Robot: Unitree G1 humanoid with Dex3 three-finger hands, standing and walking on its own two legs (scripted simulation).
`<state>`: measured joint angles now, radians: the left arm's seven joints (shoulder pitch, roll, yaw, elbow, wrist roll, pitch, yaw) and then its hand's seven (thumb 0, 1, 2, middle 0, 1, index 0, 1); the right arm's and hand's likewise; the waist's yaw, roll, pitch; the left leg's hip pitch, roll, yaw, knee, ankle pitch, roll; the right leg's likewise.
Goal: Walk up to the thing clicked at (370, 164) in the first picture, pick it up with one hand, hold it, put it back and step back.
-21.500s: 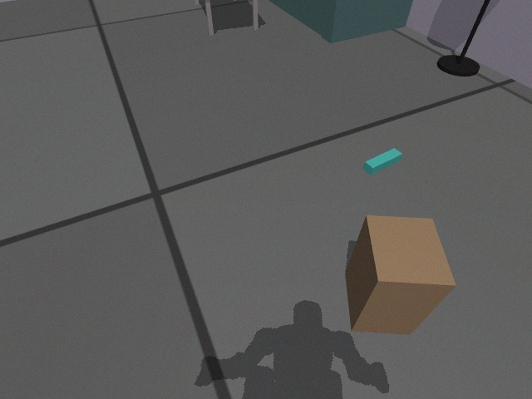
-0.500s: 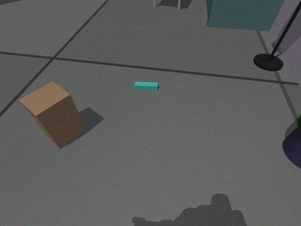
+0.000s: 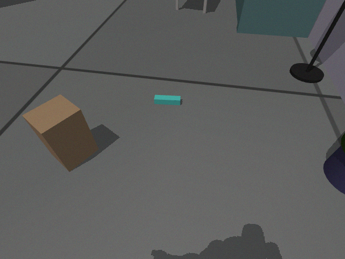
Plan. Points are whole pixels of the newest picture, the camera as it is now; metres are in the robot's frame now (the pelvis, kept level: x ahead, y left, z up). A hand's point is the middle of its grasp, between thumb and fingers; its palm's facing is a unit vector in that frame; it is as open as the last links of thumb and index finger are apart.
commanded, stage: stand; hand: left
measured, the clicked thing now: (167, 99) +1.47 +0.15 -0.75
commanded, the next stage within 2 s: walk up in 0.02 s
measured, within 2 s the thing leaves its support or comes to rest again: neither
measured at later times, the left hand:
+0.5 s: hand out of the picture +0.14 +0.32 -0.16, palm faces -0.01 -0.95 -0.32, open 7.4 cm
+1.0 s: hand (115, 159) +0.44 +0.24 -0.13, palm faces -0.02 -0.93 -0.36, open 7.3 cm
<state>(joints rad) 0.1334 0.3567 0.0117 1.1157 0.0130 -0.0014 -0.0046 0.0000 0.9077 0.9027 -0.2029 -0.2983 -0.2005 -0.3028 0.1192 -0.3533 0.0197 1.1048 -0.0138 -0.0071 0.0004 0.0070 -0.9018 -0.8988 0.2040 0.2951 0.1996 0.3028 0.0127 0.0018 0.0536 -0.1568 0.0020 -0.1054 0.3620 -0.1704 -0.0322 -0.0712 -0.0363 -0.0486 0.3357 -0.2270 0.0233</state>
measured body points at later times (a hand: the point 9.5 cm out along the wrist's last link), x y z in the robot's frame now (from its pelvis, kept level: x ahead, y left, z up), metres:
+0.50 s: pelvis +0.12 +0.04 -0.01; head +0.12 +0.06 +0.44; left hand +0.14 +0.37 -0.14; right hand +0.18 -0.29 -0.10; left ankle +0.10 +0.14 -0.75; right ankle +0.15 -0.11 -0.69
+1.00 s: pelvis +0.35 -0.03 -0.01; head +0.36 -0.04 +0.44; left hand +0.44 +0.29 -0.10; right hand +0.41 -0.35 -0.13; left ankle +0.42 +0.13 -0.70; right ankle +0.38 -0.12 -0.75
